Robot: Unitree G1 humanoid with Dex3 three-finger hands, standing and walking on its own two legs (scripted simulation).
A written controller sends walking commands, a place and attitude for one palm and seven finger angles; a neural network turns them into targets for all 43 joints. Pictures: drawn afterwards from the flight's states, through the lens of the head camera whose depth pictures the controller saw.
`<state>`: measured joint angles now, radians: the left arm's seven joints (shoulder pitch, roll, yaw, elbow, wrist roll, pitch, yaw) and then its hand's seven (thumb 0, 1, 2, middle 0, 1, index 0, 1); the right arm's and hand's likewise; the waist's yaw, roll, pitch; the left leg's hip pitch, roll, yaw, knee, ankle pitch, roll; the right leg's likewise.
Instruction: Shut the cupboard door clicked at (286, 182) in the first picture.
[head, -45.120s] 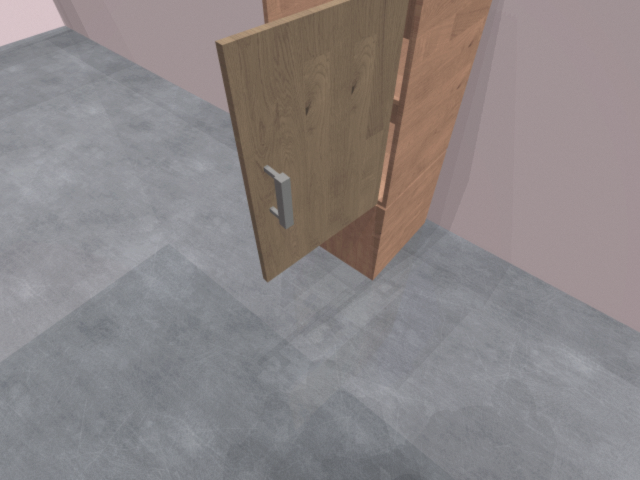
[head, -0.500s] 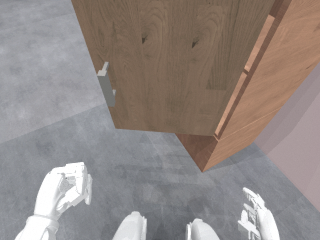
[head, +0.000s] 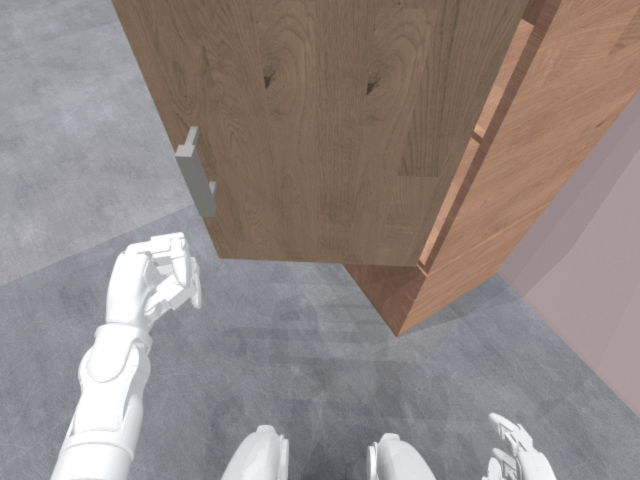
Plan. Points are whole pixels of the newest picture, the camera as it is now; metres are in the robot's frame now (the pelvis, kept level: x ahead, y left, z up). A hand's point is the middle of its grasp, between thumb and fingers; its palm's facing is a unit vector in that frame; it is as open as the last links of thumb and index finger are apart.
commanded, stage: bring the fist close to the handle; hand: left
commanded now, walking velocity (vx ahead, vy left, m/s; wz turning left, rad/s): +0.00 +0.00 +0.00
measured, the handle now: (200, 173) +0.52 +0.20 +0.04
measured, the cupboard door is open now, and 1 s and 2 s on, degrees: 56 56 41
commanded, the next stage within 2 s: push the door shut along its arc in 0.84 s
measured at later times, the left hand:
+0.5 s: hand (217, 223) +0.43 +0.15 +0.05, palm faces -0.02 -1.00 -0.01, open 3.1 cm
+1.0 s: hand (220, 219) +0.43 +0.15 +0.05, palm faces -0.03 -1.00 -0.04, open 3.1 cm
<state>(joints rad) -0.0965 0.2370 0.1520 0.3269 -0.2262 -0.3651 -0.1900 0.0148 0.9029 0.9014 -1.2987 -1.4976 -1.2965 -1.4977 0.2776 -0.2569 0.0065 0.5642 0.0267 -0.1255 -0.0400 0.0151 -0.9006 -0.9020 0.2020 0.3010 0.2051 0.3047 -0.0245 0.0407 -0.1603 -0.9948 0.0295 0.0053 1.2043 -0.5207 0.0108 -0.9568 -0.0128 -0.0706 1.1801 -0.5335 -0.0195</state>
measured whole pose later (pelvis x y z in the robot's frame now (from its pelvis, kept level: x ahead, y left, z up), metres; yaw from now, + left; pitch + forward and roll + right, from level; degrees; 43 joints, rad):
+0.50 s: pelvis -0.01 +0.00 +0.00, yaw -1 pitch +20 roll -1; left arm -0.57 0.28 0.24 0.86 -0.17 -0.42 -0.18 0.02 0.90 0.90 -1.30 -1.50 -1.30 -1.50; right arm 0.28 -0.26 0.00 0.63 0.02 -0.07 -0.03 0.01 -0.90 -0.90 0.20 0.30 0.21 0.30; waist -0.07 0.04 -0.14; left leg -1.05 0.03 0.01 1.20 -0.50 0.01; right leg -1.02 -0.01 -0.06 1.18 -0.51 -0.02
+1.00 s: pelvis -0.01 +0.00 +0.00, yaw -1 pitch +20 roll -1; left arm -0.62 0.29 0.26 0.95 -0.14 -0.51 -0.18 0.01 0.90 0.90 -1.30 -1.50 -1.30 -1.50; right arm 0.29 -0.26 -0.01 0.64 0.01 -0.03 -0.02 0.01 -0.90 -0.90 0.20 0.30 0.20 0.30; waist -0.09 0.03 -0.15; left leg -1.06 0.04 0.02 1.20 -0.49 0.01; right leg -1.04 -0.01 -0.06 1.18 -0.50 -0.02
